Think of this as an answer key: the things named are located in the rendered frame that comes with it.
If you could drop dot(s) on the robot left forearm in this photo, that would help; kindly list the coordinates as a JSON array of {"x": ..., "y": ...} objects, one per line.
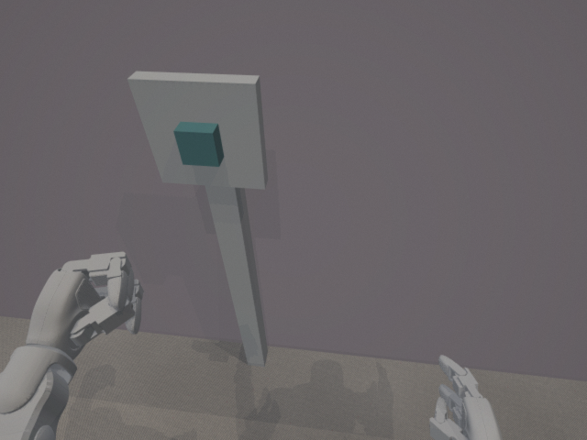
[{"x": 34, "y": 392}]

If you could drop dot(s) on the robot right hand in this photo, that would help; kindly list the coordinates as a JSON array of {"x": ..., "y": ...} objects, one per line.
[{"x": 473, "y": 415}]

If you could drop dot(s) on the panel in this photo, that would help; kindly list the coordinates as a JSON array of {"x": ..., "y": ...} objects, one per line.
[{"x": 163, "y": 100}]

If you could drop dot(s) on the button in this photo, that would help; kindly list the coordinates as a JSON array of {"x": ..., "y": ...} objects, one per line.
[{"x": 199, "y": 144}]

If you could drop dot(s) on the robot left hand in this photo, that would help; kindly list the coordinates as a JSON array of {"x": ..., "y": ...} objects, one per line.
[{"x": 59, "y": 317}]

